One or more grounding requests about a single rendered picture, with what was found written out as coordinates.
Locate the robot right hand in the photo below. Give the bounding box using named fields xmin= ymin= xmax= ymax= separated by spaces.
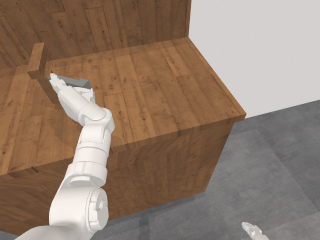
xmin=241 ymin=222 xmax=269 ymax=240

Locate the left robot upper arm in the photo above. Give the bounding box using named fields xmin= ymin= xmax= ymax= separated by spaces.
xmin=15 ymin=186 xmax=109 ymax=240

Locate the left robot forearm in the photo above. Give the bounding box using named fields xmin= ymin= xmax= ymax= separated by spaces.
xmin=49 ymin=103 xmax=115 ymax=224

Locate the tap lever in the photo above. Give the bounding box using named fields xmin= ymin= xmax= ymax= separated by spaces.
xmin=47 ymin=75 xmax=92 ymax=90

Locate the robot left hand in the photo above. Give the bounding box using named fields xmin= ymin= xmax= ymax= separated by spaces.
xmin=49 ymin=73 xmax=96 ymax=123

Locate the counter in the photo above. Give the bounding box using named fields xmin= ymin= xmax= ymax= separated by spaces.
xmin=0 ymin=0 xmax=247 ymax=236

